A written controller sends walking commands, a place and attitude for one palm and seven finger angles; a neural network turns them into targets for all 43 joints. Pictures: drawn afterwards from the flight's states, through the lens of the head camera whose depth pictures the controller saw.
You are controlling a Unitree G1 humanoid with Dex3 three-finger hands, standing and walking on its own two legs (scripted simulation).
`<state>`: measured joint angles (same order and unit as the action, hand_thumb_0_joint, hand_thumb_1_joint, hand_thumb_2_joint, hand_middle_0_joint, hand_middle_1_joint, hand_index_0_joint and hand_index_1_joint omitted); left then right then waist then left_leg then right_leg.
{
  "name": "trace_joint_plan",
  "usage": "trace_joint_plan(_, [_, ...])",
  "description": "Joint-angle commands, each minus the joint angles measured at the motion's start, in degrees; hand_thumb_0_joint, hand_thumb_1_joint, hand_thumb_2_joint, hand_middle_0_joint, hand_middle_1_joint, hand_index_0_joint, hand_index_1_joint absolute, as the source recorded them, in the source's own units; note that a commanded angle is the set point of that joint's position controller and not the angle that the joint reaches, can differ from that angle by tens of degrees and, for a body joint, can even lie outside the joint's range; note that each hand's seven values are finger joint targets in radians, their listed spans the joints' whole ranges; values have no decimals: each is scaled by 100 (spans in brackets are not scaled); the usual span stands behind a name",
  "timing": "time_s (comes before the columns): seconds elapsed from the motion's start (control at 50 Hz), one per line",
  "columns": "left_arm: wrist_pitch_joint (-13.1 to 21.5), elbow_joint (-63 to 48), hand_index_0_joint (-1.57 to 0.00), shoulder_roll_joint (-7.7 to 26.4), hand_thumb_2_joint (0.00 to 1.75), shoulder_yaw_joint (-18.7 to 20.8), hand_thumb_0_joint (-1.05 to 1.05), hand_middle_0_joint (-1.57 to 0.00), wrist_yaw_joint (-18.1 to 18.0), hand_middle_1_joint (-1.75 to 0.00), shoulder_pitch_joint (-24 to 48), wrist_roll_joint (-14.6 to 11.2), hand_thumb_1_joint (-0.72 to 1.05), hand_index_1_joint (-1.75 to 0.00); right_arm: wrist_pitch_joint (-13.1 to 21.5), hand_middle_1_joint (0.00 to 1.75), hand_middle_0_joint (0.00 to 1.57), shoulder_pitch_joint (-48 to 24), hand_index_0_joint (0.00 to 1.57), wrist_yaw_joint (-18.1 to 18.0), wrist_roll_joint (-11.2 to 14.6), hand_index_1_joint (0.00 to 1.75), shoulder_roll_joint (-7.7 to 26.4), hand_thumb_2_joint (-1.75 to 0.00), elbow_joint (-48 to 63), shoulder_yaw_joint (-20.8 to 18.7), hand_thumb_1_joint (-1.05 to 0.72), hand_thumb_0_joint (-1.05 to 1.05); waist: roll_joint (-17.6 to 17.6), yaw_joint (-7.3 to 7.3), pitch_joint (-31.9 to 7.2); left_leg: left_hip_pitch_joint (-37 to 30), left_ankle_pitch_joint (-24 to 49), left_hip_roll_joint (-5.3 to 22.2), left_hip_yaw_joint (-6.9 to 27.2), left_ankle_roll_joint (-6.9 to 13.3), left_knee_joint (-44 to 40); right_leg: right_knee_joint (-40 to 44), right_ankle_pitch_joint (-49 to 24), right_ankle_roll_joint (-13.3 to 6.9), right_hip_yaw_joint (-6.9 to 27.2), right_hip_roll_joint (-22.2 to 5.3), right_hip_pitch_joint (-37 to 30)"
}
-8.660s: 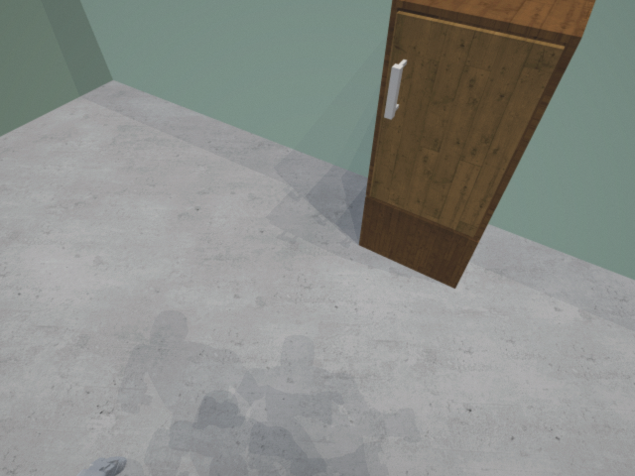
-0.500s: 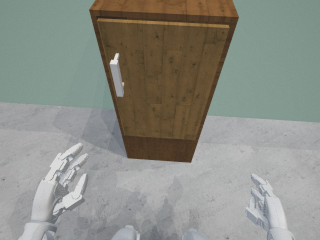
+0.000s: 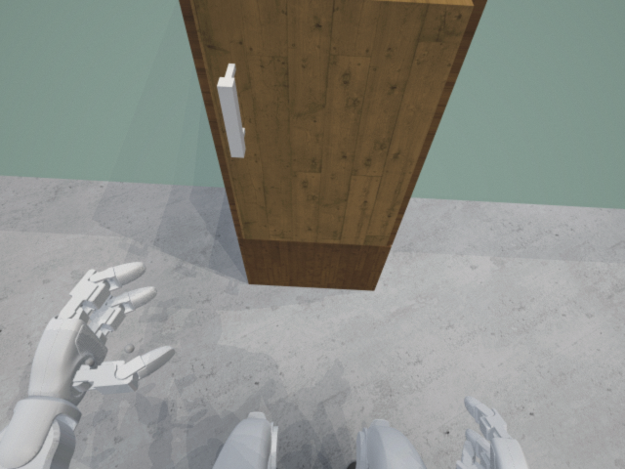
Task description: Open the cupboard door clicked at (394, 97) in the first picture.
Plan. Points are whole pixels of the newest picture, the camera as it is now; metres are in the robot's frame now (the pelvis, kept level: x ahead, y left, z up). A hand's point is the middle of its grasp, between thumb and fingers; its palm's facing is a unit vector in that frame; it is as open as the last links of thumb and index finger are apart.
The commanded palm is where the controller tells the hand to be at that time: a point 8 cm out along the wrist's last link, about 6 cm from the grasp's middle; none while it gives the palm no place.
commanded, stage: raise the hand with hooked fingers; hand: left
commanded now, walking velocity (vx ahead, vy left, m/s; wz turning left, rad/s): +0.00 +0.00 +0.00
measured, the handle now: (234, 112) +0.63 +0.16 +0.06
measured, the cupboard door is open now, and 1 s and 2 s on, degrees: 0 0 0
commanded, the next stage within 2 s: move the hooked fingers beside the handle in 1.28 s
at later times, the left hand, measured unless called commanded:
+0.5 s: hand (95, 318) +0.27 +0.26 +0.05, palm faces +0.01 -1.00 -0.06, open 13.6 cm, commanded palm +0.25 +0.31 +0.06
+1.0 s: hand (96, 283) +0.31 +0.27 +0.06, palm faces -0.01 -1.00 -0.04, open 14.0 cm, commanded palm +0.28 +0.32 +0.07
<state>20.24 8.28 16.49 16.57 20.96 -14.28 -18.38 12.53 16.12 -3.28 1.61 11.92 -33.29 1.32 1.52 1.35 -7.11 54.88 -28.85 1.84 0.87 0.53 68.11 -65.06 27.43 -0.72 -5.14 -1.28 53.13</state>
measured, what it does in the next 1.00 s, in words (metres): stands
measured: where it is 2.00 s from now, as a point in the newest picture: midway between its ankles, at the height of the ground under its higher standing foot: outside the picture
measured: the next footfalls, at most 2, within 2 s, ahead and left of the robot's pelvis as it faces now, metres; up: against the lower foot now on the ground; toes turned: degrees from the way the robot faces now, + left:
none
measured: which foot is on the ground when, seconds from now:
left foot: down 0.00-1.00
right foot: down 0.00-1.00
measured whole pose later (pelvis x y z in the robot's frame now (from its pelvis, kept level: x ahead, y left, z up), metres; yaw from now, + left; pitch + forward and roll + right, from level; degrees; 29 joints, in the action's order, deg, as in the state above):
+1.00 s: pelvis +0.02 +0.00 +0.02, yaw +0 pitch +16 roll -2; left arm 19.7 23.5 23.5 25.5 30.6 -0.4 -21.3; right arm 10.5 16.4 -3.3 2.1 16.2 -31.2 0.9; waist 0.9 1.9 -6.7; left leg 50.4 -28.5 2.1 0.6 0.5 63.0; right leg -59.8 26.8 -0.6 -4.8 -0.7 48.8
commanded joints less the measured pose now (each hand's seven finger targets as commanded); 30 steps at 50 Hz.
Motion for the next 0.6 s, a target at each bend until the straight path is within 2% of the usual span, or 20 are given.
trace_joint_plan(0.0, [622,-1105,-27,790,48,396,0,-27,-15,-93,279,-130,-8,-93,449,30,20,-432,20,-62,8,30,1021,-90,978,-440,-90,0,121,-142,-1407,-967,764,-176,188,69,-1253,1004,-115,-60,174,213,-849])
trace_joint_plan(0.08, [642,-1142,-28,884,44,404,0,-28,32,-99,413,-106,-17,-99,456,30,20,-339,20,-62,9,30,1094,-90,983,-456,-90,0,237,-112,-1373,-1143,892,-170,226,43,-1350,960,-315,-77,95,218,-807])
trace_joint_plan(0.12, [622,-1090,-28,1064,42,565,0,-28,33,-102,468,-119,-22,-102,427,30,20,-295,20,-70,8,30,1130,-90,978,-457,-90,0,202,-137,-1340,-1155,937,-159,269,26,-1382,939,-354,-102,72,246,-835])
trace_joint_plan(0.18, [608,-1126,-29,1043,39,588,0,-29,44,-107,506,-142,-29,-107,382,30,20,-269,20,-62,16,30,1130,-90,1004,-452,-90,0,361,-127,-1405,-1349,1096,-159,256,5,-1434,974,-507,-90,49,240,-865])
trace_joint_plan(0.24, [565,-1108,-29,1188,36,654,0,-29,85,-111,740,-123,-36,-111,326,30,20,-236,20,-65,9,30,1154,-90,1021,-426,-90,0,502,-101,-1414,-1433,1235,-149,251,-8,-1431,972,-632,-102,48,257,-881])
trace_joint_plan(0.32, [475,-813,-30,1255,32,695,0,-30,223,-117,1016,-175,-45,-117,283,30,20,-216,20,-81,21,30,1185,-90,1020,-394,-90,0,413,-55,-1277,-1426,1246,-147,279,-13,-1432,1025,-678,-110,47,295,-880])
trace_joint_plan(0.36, [450,-886,-30,1353,30,748,0,-30,311,-120,1127,-172,-50,-120,274,30,20,-215,20,-73,21,30,1186,-90,1034,-384,-90,0,677,-94,-1500,-1634,1497,-143,265,-35,-1443,1028,-857,-113,58,272,-966])
trace_joint_plan(0.42, [334,-477,-30,1449,30,879,0,-30,442,-120,1274,-258,-50,-120,239,30,20,-193,20,-94,18,30,1201,-90,1027,-359,-90,0,313,-52,-1347,-1477,1419,-151,263,-10,-1404,1083,-870,-106,64,313,-1013])
trace_joint_plan(0.48, [321,-417,-30,1611,30,1025,0,-30,566,-120,1526,-300,-50,-120,225,30,20,-214,20,-98,26,30,1204,-90,1025,-349,-90,0,459,-94,-1546,-1531,1502,-161,214,-4,-1394,1103,-954,-97,104,286,-1146])
trace_joint_plan(0.5, [309,-332,-30,1630,30,1056,0,-30,599,-120,1541,-324,-50,-120,223,30,20,-204,20,-104,27,30,1206,-90,1020,-350,-90,0,349,-74,-1541,-1528,1533,-158,203,5,-1383,1123,-1002,-87,108,285,-1166])
trace_joint_plan(0.54, [312,-249,-30,1720,30,1131,0,-30,691,-120,1687,-359,-50,-120,219,30,20,-181,20,-108,23,30,1212,-90,991,-339,-90,0,409,-90,-1671,-1550,1724,-164,179,14,-1318,1086,-1192,-99,143,291,-1241])
trace_joint_plan(0.58, [286,-92,-30,1765,30,1154,0,-30,754,-120,1802,-376,-50,-120,213,30,20,-157,20,-111,29,30,1231,-90,962,-342,-90,0,339,-51,-1611,-1514,1713,-156,166,20,-1317,1119,-1208,-78,146,284,-1229])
